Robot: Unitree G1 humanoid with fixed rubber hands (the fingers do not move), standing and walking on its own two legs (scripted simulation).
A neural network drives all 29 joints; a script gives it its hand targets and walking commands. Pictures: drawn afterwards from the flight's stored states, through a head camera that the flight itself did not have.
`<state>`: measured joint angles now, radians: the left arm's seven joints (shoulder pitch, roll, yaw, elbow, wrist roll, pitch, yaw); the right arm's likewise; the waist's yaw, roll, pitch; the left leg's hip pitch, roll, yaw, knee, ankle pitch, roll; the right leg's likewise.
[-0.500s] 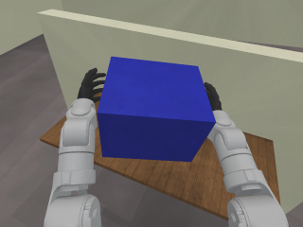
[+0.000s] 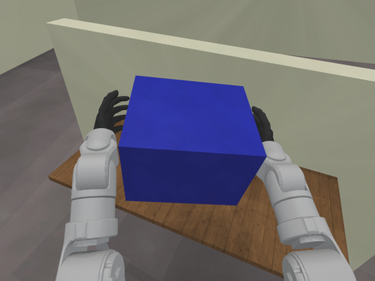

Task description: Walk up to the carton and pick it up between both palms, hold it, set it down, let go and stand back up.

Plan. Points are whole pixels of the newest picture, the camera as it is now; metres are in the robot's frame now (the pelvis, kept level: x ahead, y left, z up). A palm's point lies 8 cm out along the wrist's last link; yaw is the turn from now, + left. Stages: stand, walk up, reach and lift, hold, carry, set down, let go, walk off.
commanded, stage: hold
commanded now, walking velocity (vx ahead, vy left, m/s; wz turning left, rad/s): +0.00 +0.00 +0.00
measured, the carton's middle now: (186, 141) +0.36 +0.00 +0.17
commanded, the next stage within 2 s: none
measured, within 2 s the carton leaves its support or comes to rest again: neither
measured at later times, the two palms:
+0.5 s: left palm (105, 129) +0.36 +0.16 +0.20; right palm (261, 141) +0.36 -0.16 +0.17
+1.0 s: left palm (106, 130) +0.36 +0.16 +0.20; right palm (262, 142) +0.35 -0.16 +0.17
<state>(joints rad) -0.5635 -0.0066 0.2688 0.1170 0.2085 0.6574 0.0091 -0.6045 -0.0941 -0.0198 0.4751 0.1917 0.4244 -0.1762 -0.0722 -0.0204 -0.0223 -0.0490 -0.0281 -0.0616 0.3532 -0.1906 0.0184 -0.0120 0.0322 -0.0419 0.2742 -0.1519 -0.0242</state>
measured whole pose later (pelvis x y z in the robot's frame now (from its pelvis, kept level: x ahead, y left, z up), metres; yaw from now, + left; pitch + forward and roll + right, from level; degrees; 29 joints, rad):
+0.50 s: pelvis +0.00 +0.00 +0.00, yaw +0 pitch -6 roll -1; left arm -0.58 0.01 0.27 0.14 0.21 0.64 0.01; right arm -0.63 -0.09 -0.03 0.50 0.18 0.41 -0.17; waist -0.07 -0.03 -0.02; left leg -0.07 -0.03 -0.06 0.35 -0.19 0.02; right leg -0.03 0.03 -0.04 0.27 -0.15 -0.02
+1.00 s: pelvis +0.00 +0.00 +0.00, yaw +0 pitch -6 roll -1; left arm -0.57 0.00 0.26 0.13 0.21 0.64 0.02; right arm -0.62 -0.10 -0.02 0.48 0.19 0.41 -0.17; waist -0.07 -0.02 -0.01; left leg -0.07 -0.03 -0.06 0.36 -0.18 0.02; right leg -0.03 0.03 -0.04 0.27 -0.14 -0.02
